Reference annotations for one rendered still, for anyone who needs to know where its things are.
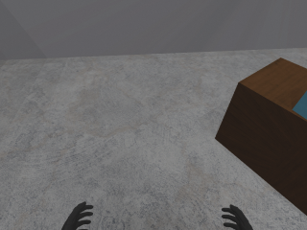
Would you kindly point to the carton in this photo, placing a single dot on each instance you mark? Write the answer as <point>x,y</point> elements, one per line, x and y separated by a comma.
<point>301,106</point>

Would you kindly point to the pedestal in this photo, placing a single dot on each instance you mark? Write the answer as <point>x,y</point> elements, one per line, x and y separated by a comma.
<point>262,130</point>

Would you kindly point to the robot left hand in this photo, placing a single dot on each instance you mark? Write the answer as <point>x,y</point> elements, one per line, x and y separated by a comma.
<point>73,222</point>

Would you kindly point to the robot right hand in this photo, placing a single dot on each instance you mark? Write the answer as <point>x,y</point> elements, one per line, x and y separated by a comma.
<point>240,218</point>

